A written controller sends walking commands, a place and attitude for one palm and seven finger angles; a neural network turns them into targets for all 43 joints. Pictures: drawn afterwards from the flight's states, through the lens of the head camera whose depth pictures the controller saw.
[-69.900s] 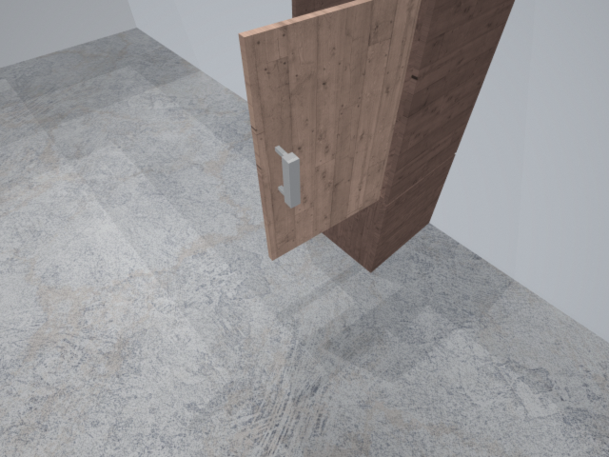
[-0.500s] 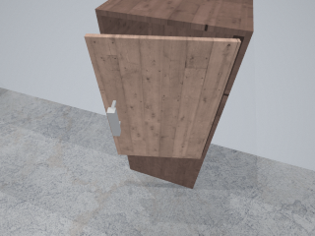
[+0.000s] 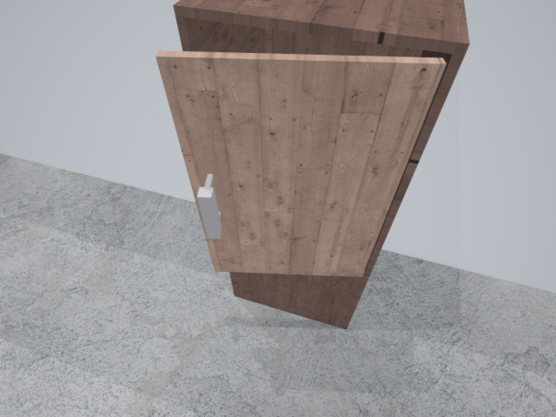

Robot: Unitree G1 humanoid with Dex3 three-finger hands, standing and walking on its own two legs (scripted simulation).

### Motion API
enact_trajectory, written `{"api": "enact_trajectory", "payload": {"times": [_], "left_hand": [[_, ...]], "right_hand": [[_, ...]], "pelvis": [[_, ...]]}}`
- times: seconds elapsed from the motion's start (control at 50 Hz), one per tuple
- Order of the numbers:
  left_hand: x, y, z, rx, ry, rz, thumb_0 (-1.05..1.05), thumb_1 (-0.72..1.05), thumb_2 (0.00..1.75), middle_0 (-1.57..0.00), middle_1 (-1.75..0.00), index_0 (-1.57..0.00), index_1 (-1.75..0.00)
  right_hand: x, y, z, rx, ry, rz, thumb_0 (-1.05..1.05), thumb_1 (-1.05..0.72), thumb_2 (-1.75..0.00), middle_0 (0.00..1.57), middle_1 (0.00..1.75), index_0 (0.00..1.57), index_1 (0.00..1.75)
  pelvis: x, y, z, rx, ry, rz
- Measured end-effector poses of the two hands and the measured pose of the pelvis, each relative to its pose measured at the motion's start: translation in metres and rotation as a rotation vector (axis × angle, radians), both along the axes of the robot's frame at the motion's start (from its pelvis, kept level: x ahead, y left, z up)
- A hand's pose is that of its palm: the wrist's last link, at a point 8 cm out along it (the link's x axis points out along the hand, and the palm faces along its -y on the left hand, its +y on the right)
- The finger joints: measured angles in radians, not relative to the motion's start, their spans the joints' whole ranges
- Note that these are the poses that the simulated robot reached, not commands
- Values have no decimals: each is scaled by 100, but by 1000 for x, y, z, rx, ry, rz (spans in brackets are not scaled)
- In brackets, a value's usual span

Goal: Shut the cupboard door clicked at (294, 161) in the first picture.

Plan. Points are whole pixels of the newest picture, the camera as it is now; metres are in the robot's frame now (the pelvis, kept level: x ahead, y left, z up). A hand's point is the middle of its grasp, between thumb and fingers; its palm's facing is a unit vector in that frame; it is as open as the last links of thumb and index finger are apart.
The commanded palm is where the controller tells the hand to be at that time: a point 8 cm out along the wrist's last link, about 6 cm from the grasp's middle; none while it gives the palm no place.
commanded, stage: look again from close up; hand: left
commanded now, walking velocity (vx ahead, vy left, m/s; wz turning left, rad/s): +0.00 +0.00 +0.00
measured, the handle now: (212, 206) +0.49 +0.17 -0.03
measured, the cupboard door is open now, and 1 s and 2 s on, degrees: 15 15 15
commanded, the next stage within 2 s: shuffle to correct the standing spot in 0.04 s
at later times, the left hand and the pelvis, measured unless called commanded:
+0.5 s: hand out of the picture -0.01 +0.15 -0.18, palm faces +0.04 -0.98 -0.18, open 7.4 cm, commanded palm none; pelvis +0.03 -0.03 -0.01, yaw +1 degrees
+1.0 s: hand out of the picture +0.10 +0.16 -0.16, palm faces -0.01 -0.97 -0.25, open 7.4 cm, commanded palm none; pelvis +0.03 -0.03 +0.00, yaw +0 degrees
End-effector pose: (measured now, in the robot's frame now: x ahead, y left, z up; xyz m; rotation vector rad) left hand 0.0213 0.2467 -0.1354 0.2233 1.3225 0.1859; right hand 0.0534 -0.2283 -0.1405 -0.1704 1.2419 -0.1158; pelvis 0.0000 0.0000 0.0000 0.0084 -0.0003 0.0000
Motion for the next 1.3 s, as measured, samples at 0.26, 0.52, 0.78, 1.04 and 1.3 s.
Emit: {"api": "enact_trajectory", "payload": {"times": [0.26,0.52,0.78,1.04,1.3], "left_hand": [[5,-11,2,-13,-13,-22,1,91,90,-20,-30,-20,-30],[-39,-51,-19,-97,153,70,0,91,90,-20,-30,-20,-30],[20,-46,-11,-60,75,39,1,91,90,-21,-30,-20,-30],[77,-42,8,-13,-165,-56,1,91,90,-20,-30,-20,-30],[16,-41,12,-33,-116,-42,1,91,90,-21,-30,-20,-30]], "right_hand": [[-7,-23,5,-21,21,0,0,-91,-90,20,30,21,30],[-4,-38,-1,-54,137,-9,0,-91,-90,20,30,20,30],[44,-29,4,-30,43,-29,0,-93,-90,20,30,21,30],[29,-33,6,1,-76,-54,0,-91,-90,20,30,20,30],[-53,-32,4,15,46,-45,0,-92,-90,20,30,20,30]], "pelvis": [[-3,-12,2,6,2,-2],[33,-25,-8,-24,16,16],[45,-29,0,2,4,-14],[21,-30,0,-3,-30,-5],[-14,-29,5,-2,-32,7]]}}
